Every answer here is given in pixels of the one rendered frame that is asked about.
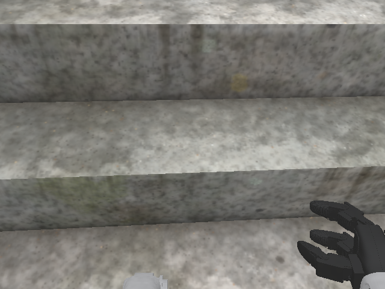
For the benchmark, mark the robot left thigh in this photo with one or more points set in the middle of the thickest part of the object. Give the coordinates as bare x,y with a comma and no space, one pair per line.
146,281

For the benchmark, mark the robot right forearm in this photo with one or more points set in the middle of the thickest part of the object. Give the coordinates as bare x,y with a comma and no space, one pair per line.
373,281

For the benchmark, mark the right robot hand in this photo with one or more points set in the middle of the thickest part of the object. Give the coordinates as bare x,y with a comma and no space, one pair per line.
357,257

